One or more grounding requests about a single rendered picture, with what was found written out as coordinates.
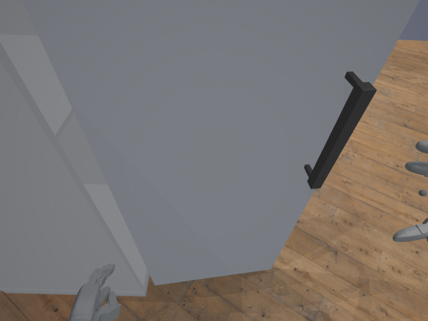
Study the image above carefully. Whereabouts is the fridge door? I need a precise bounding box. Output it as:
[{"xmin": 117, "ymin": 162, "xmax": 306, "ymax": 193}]
[{"xmin": 22, "ymin": 0, "xmax": 420, "ymax": 286}]

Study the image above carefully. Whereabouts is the handle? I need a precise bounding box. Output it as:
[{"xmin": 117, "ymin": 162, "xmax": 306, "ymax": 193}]
[{"xmin": 304, "ymin": 72, "xmax": 377, "ymax": 189}]

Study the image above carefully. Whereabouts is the robot left hand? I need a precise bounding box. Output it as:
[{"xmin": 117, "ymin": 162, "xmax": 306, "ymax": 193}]
[{"xmin": 68, "ymin": 263, "xmax": 121, "ymax": 321}]

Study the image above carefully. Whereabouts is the robot right hand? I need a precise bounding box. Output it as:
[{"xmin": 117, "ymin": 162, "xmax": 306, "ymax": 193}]
[{"xmin": 393, "ymin": 140, "xmax": 428, "ymax": 242}]

